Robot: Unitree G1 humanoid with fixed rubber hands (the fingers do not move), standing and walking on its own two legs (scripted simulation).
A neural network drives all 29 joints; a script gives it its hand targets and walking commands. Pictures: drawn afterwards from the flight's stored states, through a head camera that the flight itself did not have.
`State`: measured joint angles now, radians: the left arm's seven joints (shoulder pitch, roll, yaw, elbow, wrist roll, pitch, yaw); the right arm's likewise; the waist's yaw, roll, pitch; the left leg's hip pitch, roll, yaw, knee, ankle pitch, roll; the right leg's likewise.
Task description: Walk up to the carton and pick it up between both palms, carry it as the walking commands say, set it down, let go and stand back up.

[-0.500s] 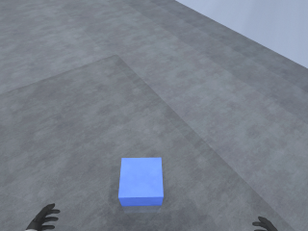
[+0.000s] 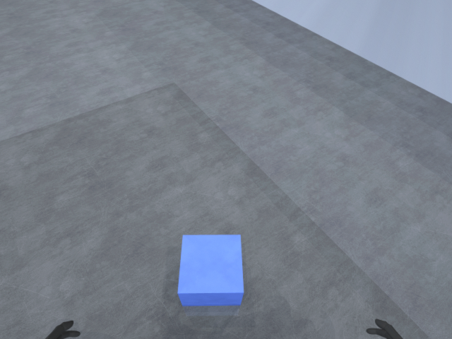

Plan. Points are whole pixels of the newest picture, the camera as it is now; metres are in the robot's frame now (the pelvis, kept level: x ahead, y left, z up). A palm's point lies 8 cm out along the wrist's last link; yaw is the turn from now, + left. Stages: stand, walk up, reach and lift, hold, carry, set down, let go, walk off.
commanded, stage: walk up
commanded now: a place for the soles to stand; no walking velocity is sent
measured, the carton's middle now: (211, 270) +0.48 +0.05 -0.69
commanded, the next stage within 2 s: reach and lift in 0.18 s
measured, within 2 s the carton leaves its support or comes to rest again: neither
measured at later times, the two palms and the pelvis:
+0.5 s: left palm (62, 335) +0.15 +0.30 -0.11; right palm (376, 320) +0.18 -0.29 -0.11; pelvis -0.01 +0.00 -0.02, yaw +4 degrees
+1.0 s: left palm (104, 275) +0.27 +0.28 -0.16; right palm (329, 272) +0.29 -0.24 -0.16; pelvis -0.07 -0.01 -0.07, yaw +5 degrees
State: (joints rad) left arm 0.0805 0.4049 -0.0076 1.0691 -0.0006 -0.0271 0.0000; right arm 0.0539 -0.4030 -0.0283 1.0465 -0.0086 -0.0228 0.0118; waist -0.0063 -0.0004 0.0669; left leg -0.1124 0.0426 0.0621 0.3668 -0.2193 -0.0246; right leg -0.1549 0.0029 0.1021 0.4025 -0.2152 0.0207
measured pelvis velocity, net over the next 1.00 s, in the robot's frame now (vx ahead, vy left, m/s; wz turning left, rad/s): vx -0.07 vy -0.01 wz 0.08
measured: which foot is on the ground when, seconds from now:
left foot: down 0.00-1.00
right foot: down 0.00-1.00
